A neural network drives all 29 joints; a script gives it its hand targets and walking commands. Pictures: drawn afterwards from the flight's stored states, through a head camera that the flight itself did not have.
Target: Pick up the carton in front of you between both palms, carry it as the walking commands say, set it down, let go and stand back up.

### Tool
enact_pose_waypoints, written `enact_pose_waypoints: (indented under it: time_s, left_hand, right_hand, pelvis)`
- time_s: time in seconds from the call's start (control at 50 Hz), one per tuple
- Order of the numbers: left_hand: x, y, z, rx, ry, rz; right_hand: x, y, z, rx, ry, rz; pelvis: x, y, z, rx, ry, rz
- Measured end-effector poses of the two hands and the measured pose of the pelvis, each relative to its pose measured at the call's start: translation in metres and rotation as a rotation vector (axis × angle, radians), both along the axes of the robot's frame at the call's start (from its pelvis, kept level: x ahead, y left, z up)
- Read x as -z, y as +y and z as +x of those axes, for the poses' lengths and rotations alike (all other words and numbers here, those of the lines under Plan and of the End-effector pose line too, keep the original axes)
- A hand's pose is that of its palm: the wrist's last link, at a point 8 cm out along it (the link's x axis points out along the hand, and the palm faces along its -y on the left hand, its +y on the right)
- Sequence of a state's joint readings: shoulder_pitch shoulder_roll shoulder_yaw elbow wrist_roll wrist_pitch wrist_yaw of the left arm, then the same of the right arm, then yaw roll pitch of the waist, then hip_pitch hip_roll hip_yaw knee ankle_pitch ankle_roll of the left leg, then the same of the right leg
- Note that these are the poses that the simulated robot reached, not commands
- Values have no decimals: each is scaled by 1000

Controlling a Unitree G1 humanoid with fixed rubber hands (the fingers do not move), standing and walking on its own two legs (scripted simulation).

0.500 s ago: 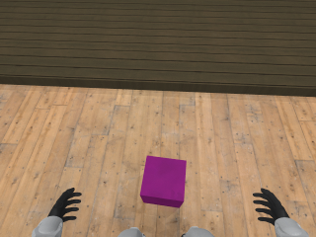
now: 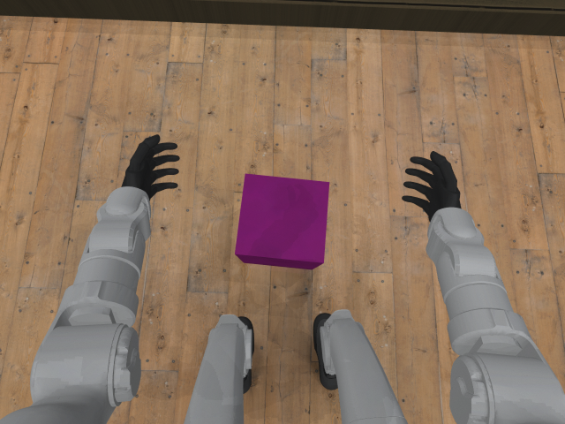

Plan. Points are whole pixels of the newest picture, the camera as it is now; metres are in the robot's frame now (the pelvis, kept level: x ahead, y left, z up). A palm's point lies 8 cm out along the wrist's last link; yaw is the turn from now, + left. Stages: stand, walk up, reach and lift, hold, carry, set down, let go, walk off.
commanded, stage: reach and lift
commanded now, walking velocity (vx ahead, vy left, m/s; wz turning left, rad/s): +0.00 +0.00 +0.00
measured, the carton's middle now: (282, 226) +0.46 -0.01 -0.54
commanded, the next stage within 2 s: none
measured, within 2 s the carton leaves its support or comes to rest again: leaves its support in 1.88 s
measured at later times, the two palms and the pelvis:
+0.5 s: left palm (187, 184) +0.49 +0.18 -0.25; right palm (387, 201) +0.44 -0.21 -0.24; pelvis +0.00 +0.01 -0.10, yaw -2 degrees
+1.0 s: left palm (209, 212) +0.49 +0.17 -0.45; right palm (358, 224) +0.44 -0.20 -0.45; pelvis -0.05 +0.00 -0.27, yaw -2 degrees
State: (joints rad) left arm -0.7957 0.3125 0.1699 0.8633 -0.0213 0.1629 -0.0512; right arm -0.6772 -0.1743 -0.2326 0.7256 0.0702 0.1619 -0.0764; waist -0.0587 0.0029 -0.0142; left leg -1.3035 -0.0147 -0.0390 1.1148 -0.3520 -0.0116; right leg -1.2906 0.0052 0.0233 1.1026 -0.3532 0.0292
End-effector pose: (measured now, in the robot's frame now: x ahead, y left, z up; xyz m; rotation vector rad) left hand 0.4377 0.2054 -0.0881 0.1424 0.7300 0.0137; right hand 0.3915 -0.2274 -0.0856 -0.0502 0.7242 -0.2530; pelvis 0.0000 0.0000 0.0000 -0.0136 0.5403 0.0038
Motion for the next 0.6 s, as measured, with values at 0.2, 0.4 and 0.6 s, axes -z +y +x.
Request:
enact_pose_waypoints:
  time_s: [0.2,0.4,0.6]
  left_hand:
    - [22,-26,64,24,-69,-43]
    - [97,-31,64,4,-37,-40]
    - [218,-28,50,-17,-26,-28]
  right_hand:
    - [25,22,55,26,-79,25]
    - [96,25,55,32,-45,29]
    - [212,18,47,28,-18,25]
  pelvis:
    - [26,5,-19,1,134,-8]
    - [58,7,-2,4,287,-11]
    - [145,4,-4,15,362,-21]
